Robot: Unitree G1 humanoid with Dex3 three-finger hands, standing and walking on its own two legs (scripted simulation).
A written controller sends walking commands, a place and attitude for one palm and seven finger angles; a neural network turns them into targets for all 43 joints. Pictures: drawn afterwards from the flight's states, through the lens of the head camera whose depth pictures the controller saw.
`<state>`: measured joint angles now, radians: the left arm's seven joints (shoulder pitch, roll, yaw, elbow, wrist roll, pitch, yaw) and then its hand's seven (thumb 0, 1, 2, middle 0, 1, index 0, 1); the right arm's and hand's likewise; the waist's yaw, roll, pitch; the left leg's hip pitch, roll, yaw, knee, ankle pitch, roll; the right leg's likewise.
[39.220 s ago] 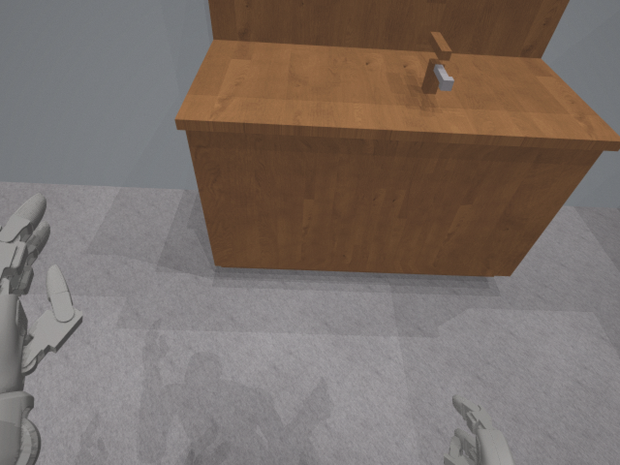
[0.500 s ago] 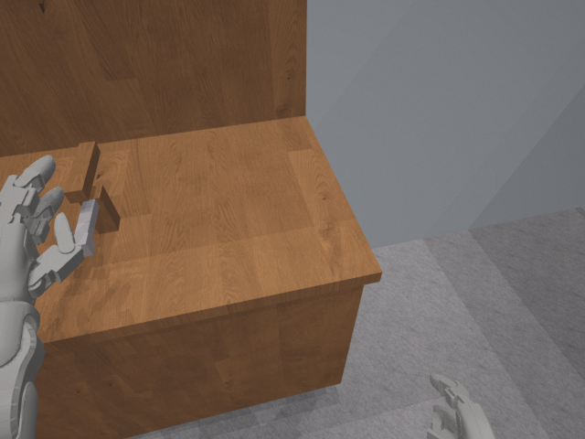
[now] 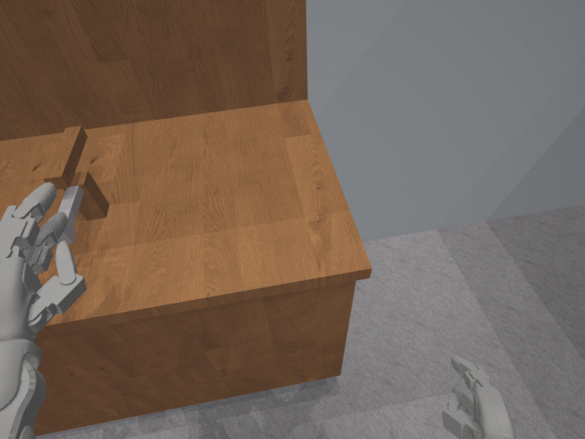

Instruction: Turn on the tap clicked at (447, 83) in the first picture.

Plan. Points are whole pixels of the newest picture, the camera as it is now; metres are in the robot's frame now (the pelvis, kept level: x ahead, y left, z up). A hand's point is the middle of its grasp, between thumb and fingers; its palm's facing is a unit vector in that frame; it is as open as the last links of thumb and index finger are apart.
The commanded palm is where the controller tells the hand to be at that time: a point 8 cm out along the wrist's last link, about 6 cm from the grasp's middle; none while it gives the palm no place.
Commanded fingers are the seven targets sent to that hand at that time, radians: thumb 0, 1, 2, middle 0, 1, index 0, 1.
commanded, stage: turn the palm inward beside the body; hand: left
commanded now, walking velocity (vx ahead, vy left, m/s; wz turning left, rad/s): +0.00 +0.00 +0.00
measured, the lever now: (60, 233) +0.37 +0.40 +0.06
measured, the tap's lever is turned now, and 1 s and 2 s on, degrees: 0 0 0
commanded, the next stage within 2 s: reach beside the lever's end, fingers flat in 1.48 s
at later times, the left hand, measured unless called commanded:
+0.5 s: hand (40, 307) +0.21 +0.29 +0.15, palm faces +0.42 -0.89 -0.21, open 7.4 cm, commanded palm +0.16 +0.32 +0.16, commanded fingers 0.00 0.90 0.90 -0.20 -0.30 -0.20 -0.30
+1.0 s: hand (53, 368) +0.16 +0.25 +0.13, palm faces +0.45 -0.88 -0.16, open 7.4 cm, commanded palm +0.11 +0.29 +0.15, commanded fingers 0.00 0.90 0.90 -0.20 -0.30 -0.20 -0.30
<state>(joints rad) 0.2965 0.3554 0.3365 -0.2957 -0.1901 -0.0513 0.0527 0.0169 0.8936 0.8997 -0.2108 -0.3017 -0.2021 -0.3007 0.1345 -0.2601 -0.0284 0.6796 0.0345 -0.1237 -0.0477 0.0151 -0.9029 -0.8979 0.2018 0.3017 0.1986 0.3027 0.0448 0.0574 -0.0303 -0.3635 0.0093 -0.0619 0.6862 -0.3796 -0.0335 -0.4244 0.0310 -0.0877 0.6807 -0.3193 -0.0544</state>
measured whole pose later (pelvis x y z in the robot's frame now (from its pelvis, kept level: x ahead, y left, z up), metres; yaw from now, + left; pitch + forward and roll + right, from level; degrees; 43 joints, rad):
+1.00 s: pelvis -0.02 +0.02 +0.00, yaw +1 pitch +0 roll +0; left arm 0.57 0.23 0.20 -0.52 -0.21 0.07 0.17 0.02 0.90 0.90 -0.21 -0.30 -0.20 -0.30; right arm 0.22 -0.23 0.05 0.62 0.04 -0.21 -0.08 0.02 -0.90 -0.90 0.20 0.30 0.20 0.30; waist 0.07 0.05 -0.07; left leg -0.36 -0.02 -0.06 0.73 -0.38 0.00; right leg -0.40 0.00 -0.09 0.71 -0.31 -0.04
